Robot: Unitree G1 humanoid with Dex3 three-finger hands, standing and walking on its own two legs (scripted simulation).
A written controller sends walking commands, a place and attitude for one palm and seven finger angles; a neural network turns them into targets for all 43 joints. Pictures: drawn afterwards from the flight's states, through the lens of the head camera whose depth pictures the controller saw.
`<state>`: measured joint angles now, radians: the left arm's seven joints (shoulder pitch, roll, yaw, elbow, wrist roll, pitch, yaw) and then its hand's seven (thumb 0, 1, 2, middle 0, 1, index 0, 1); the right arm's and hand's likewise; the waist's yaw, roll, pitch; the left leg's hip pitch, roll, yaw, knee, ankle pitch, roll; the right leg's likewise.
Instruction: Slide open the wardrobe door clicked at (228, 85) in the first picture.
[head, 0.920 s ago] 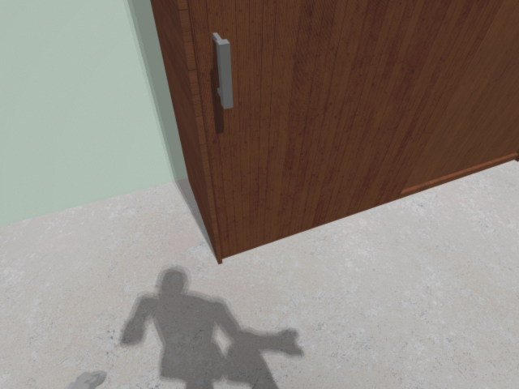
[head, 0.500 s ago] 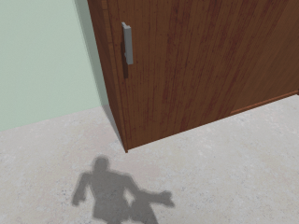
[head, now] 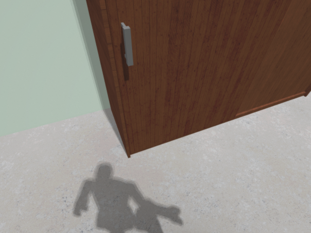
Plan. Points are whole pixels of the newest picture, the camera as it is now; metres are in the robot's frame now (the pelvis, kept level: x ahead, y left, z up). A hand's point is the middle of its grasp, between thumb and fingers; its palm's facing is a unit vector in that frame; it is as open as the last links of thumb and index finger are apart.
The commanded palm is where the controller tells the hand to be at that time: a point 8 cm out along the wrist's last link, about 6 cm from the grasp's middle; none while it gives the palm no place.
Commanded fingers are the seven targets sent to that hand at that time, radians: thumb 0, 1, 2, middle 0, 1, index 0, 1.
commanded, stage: stand and wait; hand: left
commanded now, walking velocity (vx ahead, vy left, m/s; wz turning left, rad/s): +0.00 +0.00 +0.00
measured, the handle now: (126, 44) +0.75 +0.16 +0.12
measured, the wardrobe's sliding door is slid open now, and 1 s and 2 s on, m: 0.00 0.00 0.00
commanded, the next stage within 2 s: look at it before walking up in 0.04 s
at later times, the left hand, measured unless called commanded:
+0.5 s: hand out of the picture +0.07 +0.25 -0.16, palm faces -0.02 -0.94 -0.33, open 7.4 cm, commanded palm none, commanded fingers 0.00 0.90 0.90 -0.20 -0.30 -0.20 -0.30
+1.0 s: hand out of the picture +0.07 +0.22 -0.17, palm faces -0.10 -0.95 -0.29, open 7.4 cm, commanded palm none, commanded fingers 0.00 0.90 0.90 -0.20 -0.30 -0.20 -0.30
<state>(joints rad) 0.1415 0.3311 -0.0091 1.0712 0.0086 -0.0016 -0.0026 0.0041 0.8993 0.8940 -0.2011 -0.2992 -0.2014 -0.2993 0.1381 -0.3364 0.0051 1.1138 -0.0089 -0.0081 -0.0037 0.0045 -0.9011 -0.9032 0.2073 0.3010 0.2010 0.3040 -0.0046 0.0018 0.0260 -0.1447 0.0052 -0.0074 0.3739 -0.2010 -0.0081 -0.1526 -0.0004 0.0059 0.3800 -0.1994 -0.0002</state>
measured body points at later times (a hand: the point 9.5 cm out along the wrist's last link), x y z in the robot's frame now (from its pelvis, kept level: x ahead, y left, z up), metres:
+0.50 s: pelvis +0.00 +0.01 +0.00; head +0.01 +0.01 +0.45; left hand +0.08 +0.30 -0.13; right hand +0.08 -0.29 -0.13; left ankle +0.00 +0.12 -0.75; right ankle +0.00 -0.12 -0.75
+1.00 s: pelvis +0.00 +0.00 -0.01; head +0.02 -0.01 +0.44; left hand +0.07 +0.27 -0.15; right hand +0.06 -0.27 -0.15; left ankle +0.00 +0.12 -0.75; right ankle +0.00 -0.11 -0.74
